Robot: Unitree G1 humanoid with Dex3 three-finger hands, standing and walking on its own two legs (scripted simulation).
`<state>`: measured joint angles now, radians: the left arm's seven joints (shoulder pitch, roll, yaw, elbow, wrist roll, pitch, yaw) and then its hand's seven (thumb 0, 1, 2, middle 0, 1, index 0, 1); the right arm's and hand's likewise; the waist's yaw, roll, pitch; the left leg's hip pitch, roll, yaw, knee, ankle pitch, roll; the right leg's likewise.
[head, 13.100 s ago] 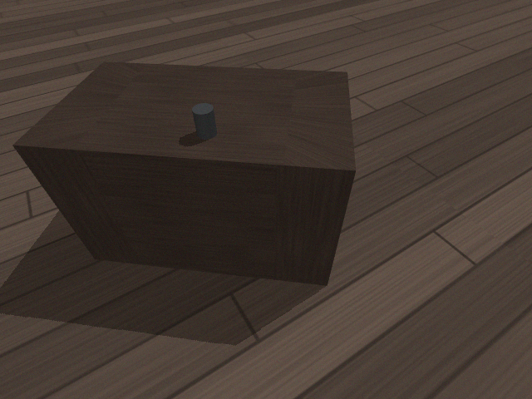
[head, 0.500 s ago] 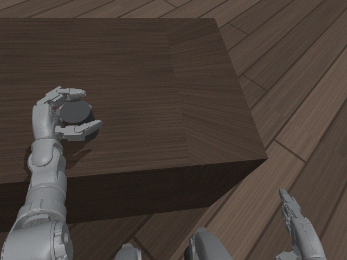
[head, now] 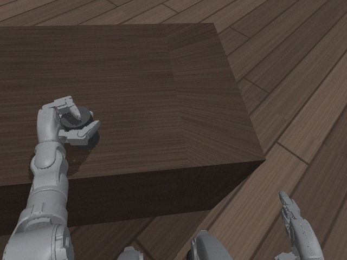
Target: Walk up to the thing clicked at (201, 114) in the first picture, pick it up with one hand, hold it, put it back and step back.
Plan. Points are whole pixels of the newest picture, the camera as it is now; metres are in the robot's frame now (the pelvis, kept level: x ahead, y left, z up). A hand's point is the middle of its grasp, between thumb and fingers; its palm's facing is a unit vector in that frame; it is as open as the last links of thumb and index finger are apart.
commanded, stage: settle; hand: left
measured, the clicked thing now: (81, 128) +0.45 +0.19 +0.00
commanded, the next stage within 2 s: lift in 0.52 s
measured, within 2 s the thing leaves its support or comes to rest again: leaves its support in 0.10 s
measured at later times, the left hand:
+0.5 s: hand (67, 110) +0.46 +0.20 +0.07, palm faces +0.09 -1.00 -0.01, open 5.6 cm
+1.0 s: hand (64, 104) +0.44 +0.19 +0.11, palm faces +0.09 -1.00 -0.02, open 5.5 cm
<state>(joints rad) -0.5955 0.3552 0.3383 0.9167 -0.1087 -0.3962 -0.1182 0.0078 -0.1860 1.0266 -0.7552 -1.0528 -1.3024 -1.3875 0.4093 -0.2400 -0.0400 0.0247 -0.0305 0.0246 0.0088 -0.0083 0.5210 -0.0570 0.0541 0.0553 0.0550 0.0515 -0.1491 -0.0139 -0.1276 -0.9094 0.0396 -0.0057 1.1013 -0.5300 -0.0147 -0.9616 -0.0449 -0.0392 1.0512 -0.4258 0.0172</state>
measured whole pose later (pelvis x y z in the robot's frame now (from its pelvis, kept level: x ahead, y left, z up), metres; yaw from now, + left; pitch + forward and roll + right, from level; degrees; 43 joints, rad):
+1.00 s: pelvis +0.01 +0.01 +0.03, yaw +0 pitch +13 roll -1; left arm -0.51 0.32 0.27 0.70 -0.15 -0.21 -0.10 0.01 -0.19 1.03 -0.76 -1.05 -1.39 -1.47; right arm 0.38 -0.24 -0.07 0.16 0.01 0.00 -0.04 -0.01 0.55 -0.05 0.05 0.05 0.05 0.05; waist -0.09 0.00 -0.11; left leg -0.67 0.03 0.01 0.92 -0.48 -0.01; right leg -0.73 -0.05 -0.03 0.87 -0.37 0.03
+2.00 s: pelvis +0.01 +0.00 +0.07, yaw +0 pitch +0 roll +0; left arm -0.21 0.24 0.21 0.08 -0.19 0.23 -0.02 0.01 -0.19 1.03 -0.77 -1.04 -1.36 -1.46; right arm 0.25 -0.22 -0.09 0.59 0.03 -0.20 -0.10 -0.01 0.55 -0.05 0.05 0.06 0.05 0.05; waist -0.02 0.04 -0.05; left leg -0.27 0.02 0.01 0.61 -0.35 -0.01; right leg -0.33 -0.05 -0.04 0.60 -0.27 0.03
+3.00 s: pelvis +0.02 +0.00 +0.08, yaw +1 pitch -2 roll +0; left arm -0.13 0.20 0.21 -0.11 -0.20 0.35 -0.01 0.01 -0.18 1.02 -0.76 -1.05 -1.29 -1.39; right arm 0.22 -0.22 -0.11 0.68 0.01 -0.26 -0.08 -0.01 0.52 -0.06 0.05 0.06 0.05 0.05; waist -0.01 0.06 -0.03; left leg -0.18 0.02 0.00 0.51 -0.31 -0.01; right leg -0.23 -0.05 -0.05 0.50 -0.23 0.02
